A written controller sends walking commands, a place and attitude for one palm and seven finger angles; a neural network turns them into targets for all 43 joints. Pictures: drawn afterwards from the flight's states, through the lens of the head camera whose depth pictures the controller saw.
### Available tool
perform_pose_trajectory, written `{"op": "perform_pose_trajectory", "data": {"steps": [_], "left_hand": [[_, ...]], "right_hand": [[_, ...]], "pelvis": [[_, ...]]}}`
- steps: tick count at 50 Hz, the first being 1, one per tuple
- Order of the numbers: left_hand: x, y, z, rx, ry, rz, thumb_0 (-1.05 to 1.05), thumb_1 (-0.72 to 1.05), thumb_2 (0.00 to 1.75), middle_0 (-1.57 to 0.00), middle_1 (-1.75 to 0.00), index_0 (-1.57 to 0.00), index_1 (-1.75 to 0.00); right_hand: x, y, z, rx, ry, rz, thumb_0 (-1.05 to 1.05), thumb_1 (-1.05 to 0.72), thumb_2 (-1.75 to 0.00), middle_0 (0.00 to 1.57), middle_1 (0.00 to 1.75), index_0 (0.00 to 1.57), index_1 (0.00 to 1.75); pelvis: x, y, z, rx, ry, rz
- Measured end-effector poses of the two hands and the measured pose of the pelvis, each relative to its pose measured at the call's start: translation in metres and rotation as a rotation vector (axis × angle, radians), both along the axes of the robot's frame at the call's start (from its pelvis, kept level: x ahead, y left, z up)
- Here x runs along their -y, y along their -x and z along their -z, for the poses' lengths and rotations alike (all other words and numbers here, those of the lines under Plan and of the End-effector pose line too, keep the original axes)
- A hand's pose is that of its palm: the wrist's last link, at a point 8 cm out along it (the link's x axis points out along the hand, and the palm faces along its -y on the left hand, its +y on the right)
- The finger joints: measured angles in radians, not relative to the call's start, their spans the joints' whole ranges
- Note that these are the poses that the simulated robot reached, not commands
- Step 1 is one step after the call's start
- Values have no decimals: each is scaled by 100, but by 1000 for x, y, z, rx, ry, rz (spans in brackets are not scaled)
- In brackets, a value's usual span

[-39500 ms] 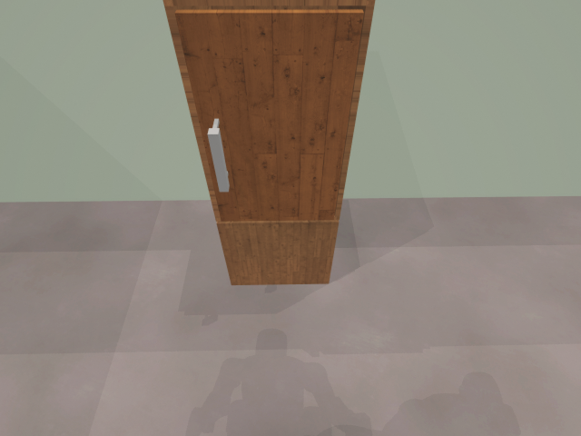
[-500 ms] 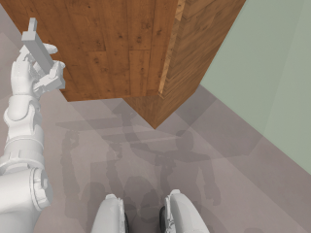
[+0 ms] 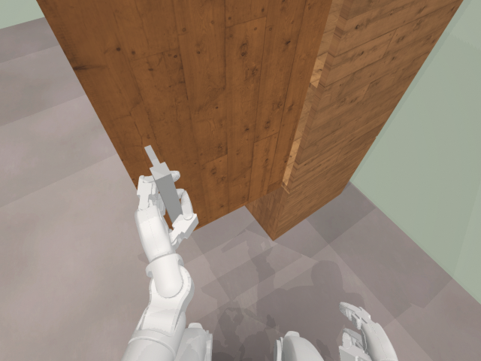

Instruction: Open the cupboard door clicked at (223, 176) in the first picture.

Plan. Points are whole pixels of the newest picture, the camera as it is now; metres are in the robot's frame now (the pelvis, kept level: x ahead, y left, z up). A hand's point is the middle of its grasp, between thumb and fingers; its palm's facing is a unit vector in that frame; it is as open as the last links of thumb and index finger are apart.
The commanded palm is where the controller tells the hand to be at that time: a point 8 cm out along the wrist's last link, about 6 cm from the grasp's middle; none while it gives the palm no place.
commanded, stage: pull the door open along its arc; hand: left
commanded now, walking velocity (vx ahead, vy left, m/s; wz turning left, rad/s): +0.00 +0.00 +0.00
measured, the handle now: (166, 190) +0.39 +0.16 +0.02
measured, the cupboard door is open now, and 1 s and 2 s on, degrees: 85 100 100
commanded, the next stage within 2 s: open thumb and fingers to let go in 0.20 s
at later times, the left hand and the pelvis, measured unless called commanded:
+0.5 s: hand (224, 245) +0.29 +0.05 +0.03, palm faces +0.40 -0.92 -0.03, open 6.8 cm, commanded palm +0.24 +0.09 +0.03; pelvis +0.00 -0.04 +0.00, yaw +3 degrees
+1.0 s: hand (223, 244) +0.29 +0.05 +0.03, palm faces +0.37 -0.93 -0.01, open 14.5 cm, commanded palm +0.25 +0.09 +0.03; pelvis -0.01 -0.03 +0.00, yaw +2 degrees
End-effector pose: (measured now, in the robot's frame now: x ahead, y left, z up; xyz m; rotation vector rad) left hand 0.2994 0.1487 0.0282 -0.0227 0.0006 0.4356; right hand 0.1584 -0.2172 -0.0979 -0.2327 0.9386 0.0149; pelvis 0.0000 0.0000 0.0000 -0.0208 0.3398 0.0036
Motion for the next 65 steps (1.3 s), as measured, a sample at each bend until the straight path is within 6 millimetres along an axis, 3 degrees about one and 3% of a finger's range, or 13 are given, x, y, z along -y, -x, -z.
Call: {"op": "perform_pose_trajectory", "data": {"steps": [11, 24, 29, 35, 41, 46, 55, 62, 65], "left_hand": [[59, 52, -6, -51, -29, 121, 2, 66, 72, -29, -131, -33, -133], [61, 47, -4, -39, -36, 25, 2, 59, 76, -35, -130, -33, -133], [61, 48, -4, -40, -39, 27, 2, 41, 68, -35, -129, -34, -130], [61, 47, -3, -36, -32, 29, 1, 7, 54, -34, -126, -33, -126], [60, 45, -1, -40, -31, 45, 1, -27, 40, -31, -121, -31, -121], [59, 45, -1, -40, -23, 50, 0, -41, 33, -29, -109, -28, -109], [59, 47, -3, -30, -27, 80, -1, -49, 30, -23, -72, -24, -73], [56, 48, -3, -28, -29, 94, -1, -50, 30, -32, -56, -31, -60], [52, 52, -1, -12, -67, 223, -1, -50, 30, -31, -50, -27, -53]], "right_hand": [[1, -15, -10, 116, -39, -39, 1, -91, -90, 20, 30, 20, 30], [32, -11, 4, 105, -13, -36, 1, -91, -90, 20, 30, 20, 30], [42, -3, 8, 73, -3, -18, 1, -91, -90, 20, 30, 20, 30], [46, 5, 11, 53, 4, -2, 1, -91, -90, 20, 30, 20, 30], [43, 7, 10, 51, 4, 8, 1, -91, -90, 20, 30, 20, 30], [36, 5, 7, 64, 0, 6, 1, -91, -90, 20, 30, 20, 30], [20, -1, 2, 93, -8, -11, 1, -91, -90, 20, 30, 20, 30], [10, -4, 1, 103, -10, -25, 1, -91, -90, 20, 30, 20, 30], [9, -2, 2, 104, -14, -27, 1, -91, -90, 20, 30, 20, 30]], "pelvis": [[20, 2, -4, 42, -16, -19], [42, 3, 2, 35, -40, -34], [45, 4, 2, 32, -46, -36], [45, 6, 2, 28, -47, -34], [41, 6, 2, 29, -44, -30], [36, 6, 1, 31, -39, -27], [28, 7, 1, 38, -28, -25], [21, 11, 2, 41, -21, -26], [19, 14, 4, 41, -21, -30]]}}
